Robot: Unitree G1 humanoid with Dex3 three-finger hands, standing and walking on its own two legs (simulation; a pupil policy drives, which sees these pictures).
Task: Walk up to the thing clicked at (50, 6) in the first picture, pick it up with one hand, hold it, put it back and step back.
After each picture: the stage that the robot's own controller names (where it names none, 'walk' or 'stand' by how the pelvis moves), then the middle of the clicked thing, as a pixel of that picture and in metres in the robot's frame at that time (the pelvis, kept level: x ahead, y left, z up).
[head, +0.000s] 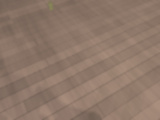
stand; (50, 5) +2.20 +0.52 -0.72
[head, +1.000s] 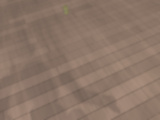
walk; (65, 9) +2.08 +0.42 -0.71
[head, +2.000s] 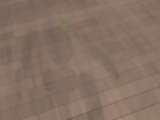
walk; (64, 25) +1.48 +0.35 -0.71
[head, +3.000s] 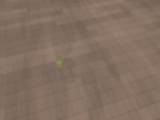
walk; (59, 62) +1.03 +0.30 -0.71
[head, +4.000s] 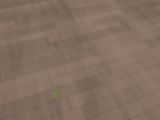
walk; (55, 92) +0.69 +0.26 -0.69
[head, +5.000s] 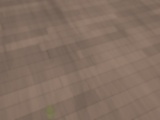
stand; (50, 112) +0.49 +0.21 -0.71
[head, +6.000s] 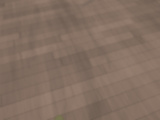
stand; out of the picture +0.44 +0.22 -0.72
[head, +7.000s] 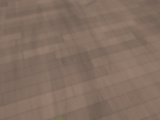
stand; out of the picture +0.44 +0.21 -0.72
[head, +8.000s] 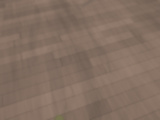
stand; out of the picture +0.44 +0.23 -0.73
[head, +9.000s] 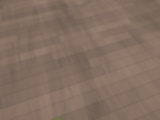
stand; out of the picture +0.44 +0.23 -0.73
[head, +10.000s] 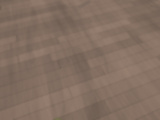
stand; out of the picture +0.43 +0.23 -0.73
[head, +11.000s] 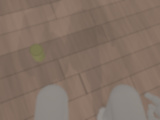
go down; (37, 53) +0.50 +0.24 -0.40
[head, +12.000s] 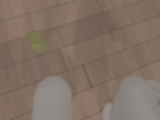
go down; (37, 41) +0.52 +0.25 -0.31
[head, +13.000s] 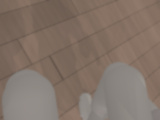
close in; out of the picture +0.50 +0.29 -0.23
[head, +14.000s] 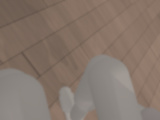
close; out of the picture +0.50 +0.31 -0.22
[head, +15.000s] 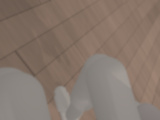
close; out of the picture +0.49 +0.31 -0.22
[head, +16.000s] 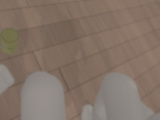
lift; (9, 41) +0.51 +0.28 -0.26
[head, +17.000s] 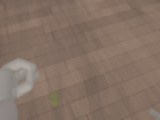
lift; (54, 98) +0.48 +0.21 -0.59
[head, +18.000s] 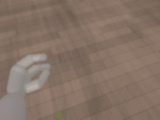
go down; (59, 118) +0.46 +0.21 -0.68
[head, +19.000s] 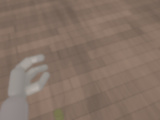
stand; (59, 115) +0.46 +0.21 -0.68
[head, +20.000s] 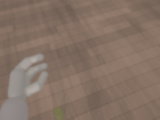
stand; (58, 113) +0.46 +0.21 -0.67
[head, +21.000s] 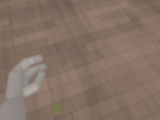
stand; (57, 108) +0.47 +0.21 -0.66
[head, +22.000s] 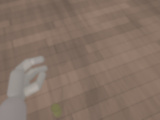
stand; (56, 110) +0.46 +0.22 -0.67
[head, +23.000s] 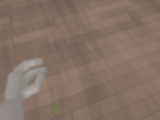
stand; (57, 107) +0.46 +0.21 -0.66
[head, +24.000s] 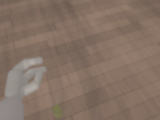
stand; (57, 111) +0.46 +0.21 -0.67
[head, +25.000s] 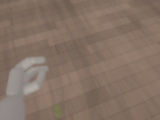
stand; (57, 110) +0.46 +0.21 -0.67
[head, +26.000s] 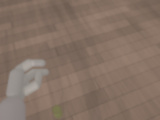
stand; (57, 111) +0.46 +0.21 -0.68
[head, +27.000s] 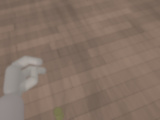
hold; (58, 113) +0.46 +0.21 -0.68
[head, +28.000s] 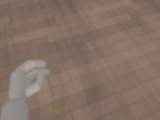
stand; (57, 107) +0.46 +0.21 -0.66
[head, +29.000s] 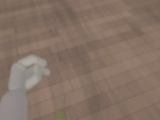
hold; (59, 116) +0.46 +0.21 -0.68
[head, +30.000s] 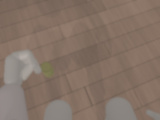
crouch; (47, 69) +0.50 +0.22 -0.48
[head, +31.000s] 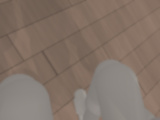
lower; out of the picture +0.51 +0.28 -0.24
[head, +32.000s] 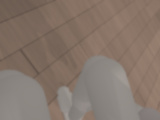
lower; out of the picture +0.50 +0.31 -0.23
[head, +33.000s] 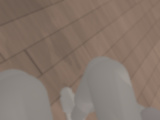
lower; out of the picture +0.50 +0.31 -0.23
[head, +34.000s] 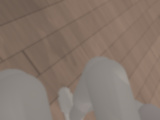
lower; out of the picture +0.51 +0.31 -0.23
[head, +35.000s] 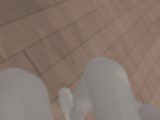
lower; out of the picture +0.51 +0.31 -0.23
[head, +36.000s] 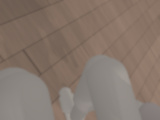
withdraw; out of the picture +0.51 +0.30 -0.22
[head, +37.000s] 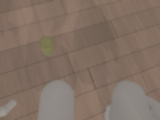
walk; (47, 46) +0.54 +0.22 -0.36
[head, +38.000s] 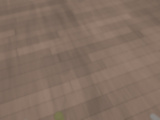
stand; (59, 118) +0.46 +0.20 -0.66
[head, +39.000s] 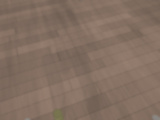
stand; (58, 116) +0.48 +0.21 -0.66
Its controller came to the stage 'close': yes
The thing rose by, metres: 0.00
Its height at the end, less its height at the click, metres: +0.00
